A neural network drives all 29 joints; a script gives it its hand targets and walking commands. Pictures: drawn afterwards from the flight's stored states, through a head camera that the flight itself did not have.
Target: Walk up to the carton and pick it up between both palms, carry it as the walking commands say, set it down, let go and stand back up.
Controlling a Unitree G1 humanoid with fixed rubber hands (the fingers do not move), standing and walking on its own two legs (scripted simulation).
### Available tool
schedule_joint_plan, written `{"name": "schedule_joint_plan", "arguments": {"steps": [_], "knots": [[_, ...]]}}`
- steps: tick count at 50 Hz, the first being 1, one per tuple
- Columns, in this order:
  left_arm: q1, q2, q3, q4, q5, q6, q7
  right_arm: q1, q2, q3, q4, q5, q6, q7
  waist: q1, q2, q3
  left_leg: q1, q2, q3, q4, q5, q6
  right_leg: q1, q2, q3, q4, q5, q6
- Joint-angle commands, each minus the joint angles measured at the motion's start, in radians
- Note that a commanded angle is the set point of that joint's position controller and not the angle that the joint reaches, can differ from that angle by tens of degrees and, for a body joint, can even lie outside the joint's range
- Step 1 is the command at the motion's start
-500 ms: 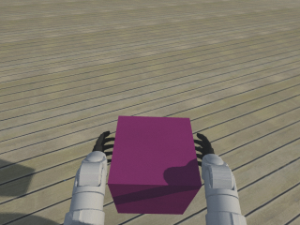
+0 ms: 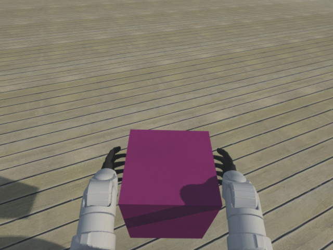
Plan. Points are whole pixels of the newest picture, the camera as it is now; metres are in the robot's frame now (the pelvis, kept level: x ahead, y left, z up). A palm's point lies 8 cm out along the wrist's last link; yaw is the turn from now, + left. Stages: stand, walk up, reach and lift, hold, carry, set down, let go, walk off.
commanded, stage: hold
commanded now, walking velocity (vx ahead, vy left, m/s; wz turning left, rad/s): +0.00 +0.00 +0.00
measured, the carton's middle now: (167, 186) +0.30 +0.00 -0.03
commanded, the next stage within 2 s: carry in 0.80 s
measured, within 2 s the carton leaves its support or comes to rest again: neither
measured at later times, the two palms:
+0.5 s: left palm (108, 174) +0.29 +0.15 +0.05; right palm (227, 178) +0.29 -0.15 +0.05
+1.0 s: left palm (109, 177) +0.28 +0.15 +0.05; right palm (231, 180) +0.27 -0.15 +0.05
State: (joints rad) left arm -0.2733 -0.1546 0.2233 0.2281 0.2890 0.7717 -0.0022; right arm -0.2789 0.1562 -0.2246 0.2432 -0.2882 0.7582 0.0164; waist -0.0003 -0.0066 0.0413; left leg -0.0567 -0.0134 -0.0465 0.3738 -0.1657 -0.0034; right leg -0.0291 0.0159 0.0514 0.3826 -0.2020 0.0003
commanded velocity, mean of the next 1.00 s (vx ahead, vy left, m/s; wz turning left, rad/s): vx -0.06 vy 0.00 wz -0.14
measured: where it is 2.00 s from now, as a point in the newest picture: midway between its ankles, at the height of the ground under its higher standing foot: outside the picture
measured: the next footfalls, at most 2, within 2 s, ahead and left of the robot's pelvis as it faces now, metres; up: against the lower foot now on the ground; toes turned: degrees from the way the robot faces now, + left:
right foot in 1.36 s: -0.11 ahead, -0.12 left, +0.00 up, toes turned -17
left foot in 1.80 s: -0.20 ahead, +0.13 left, +0.00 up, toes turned -17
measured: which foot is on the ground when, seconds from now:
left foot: down 0.00-1.00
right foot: down 0.00-1.00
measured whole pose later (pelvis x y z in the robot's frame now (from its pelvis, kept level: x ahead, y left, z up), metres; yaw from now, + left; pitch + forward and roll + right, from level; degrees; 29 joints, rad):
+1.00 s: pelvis -0.02 +0.00 -0.02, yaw +0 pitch +1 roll +0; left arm -0.22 -0.14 0.13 -0.07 0.17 0.86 0.05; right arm -0.19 0.14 -0.15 -0.09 -0.17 0.86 -0.03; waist 0.02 0.00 -0.06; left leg -0.44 0.00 -0.02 0.69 -0.22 -0.01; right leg -0.40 0.04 0.05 0.66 -0.29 -0.01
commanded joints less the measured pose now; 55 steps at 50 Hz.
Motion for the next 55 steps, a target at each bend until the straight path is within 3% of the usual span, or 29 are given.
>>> {"name": "schedule_joint_plan", "arguments": {"steps": [1, 18, 39, 40, 42, 45, 47, 49, 50, 51, 52, 53, 54, 55], "knots": [[-0.493, -0.897, -0.53, -0.057, -0.267, -0.041, -0.235, -0.467, 0.911, 0.511, -0.037, 0.246, -0.034, 0.212, -0.002, 0.001, -0.212, 0.08, -0.067, -0.022, -0.05, 0.054, 0.009, -0.04, 0.055, 0.034, -0.084, 0.056, -0.009], [-0.444, -0.905, -0.562, -0.099, -0.281, -0.036, -0.217, -0.429, 0.887, 0.537, -0.093, 0.253, -0.034, 0.213, -0.003, 0.013, -0.221, 0.104, -0.062, -0.033, -0.051, 0.127, 0.001, -0.024, 0.064, 0.032, -0.072, 0.114, -0.014], [-0.446, -0.888, -0.569, -0.107, -0.287, -0.041, -0.217, -0.424, 0.894, 0.55, -0.096, 0.254, -0.035, 0.207, -0.001, 0.004, -0.214, 0.091, -0.064, -0.029, -0.045, 0.103, 0.008, -0.029, 0.06, 0.035, -0.068, 0.101, -0.011], [-0.497, -0.876, -0.626, -0.135, -0.298, -0.037, -0.228, -0.435, 0.888, 0.583, -0.123, 0.279, -0.029, 0.216, 0.008, 0.004, -0.265, -0.087, 0.139, -0.077, 0.029, 0.017, 0.019, -0.14, -0.118, 0.017, 0.047, -0.01, -0.02], [-0.467, -0.908, -0.632, -0.118, -0.32, -0.021, -0.22, -0.426, 0.895, 0.622, -0.146, 0.297, -0.011, 0.209, 0.009, 0.041, -0.29, -0.15, 0.167, -0.094, 0.072, 0.118, 0.026, -0.206, -0.116, 0.031, 0.111, 0.004, -0.027], [-0.454, -0.917, -0.703, -0.223, -0.386, 0.01, -0.202, -0.414, 0.907, 0.69, -0.256, 0.35, 0.021, 0.188, 0.015, 0.016, -0.364, -0.189, 0.162, -0.052, 0.213, 0.327, 0.037, -0.253, -0.134, 0.06, 0.197, 0.225, -0.048], [-0.418, -0.912, -0.752, -0.315, -0.424, 0.045, -0.182, -0.377, 0.903, 0.733, -0.35, 0.384, 0.058, 0.163, 0.016, -0.038, -0.434, -0.231, 0.138, -0.016, 0.323, 0.378, 0.031, -0.233, -0.171, 0.117, 0.226, 0.451, -0.079], [-0.379, -0.898, -0.796, -0.428, -0.453, 0.09, -0.155, -0.341, 0.895, 0.773, -0.451, 0.425, 0.105, 0.133, 0.016, -0.11, -0.471, -0.283, 0.086, 0.033, 0.436, 0.254, 0.013, -0.232, -0.227, 0.19, 0.221, 0.667, -0.131], [-0.36, -0.888, -0.816, -0.486, -0.461, 0.116, -0.14, -0.33, 0.885, 0.79, -0.504, 0.447, 0.131, 0.119, 0.014, -0.164, -0.464, -0.315, 0.046, 0.068, 0.458, 0.085, 0.004, -0.252, -0.257, 0.236, 0.189, 0.713, -0.158], [-0.331, -0.881, -0.825, -0.529, -0.467, 0.146, -0.125, -0.305, 0.882, 0.804, -0.541, 0.461, 0.16, 0.106, 0.009, -0.205, -0.45, -0.331, 0.028, 0.089, 0.461, -0.159, 0.005, -0.273, -0.286, 0.269, 0.168, 0.723, -0.173], [-0.307, -0.872, -0.829, -0.575, -0.475, 0.176, -0.108, -0.29, 0.88, 0.821, -0.582, 0.476, 0.187, 0.092, 0.009, -0.207, -0.437, -0.324, 0.028, 0.089, 0.435, -0.234, 0.013, -0.299, -0.286, 0.275, 0.166, 0.683, -0.17], [-0.299, -0.864, -0.836, -0.629, -0.487, 0.204, -0.091, -0.276, 0.882, 0.835, -0.628, 0.492, 0.213, 0.077, 0.002, -0.179, -0.428, -0.283, 0.037, 0.093, 0.345, -0.186, 0.022, -0.333, -0.254, 0.245, 0.193, 0.613, -0.142], [-0.295, -0.854, -0.843, -0.683, -0.501, 0.232, -0.074, -0.258, 0.881, 0.84, -0.67, 0.505, 0.237, 0.062, -0.005, -0.14, -0.427, -0.208, 0.055, 0.097, 0.216, -0.052, 0.032, -0.388, -0.203, 0.194, 0.24, 0.503, -0.1], [-0.278, -0.844, -0.847, -0.73, -0.515, 0.26, -0.059, -0.225, 0.855, 0.829, -0.705, 0.51, 0.263, 0.047, -0.006, -0.006, -0.441, -0.101, 0.169, -0.009, 0.126, 0.157, 0.065, -0.493, -0.119, 0.107, 0.367, 0.28, -0.049]]}}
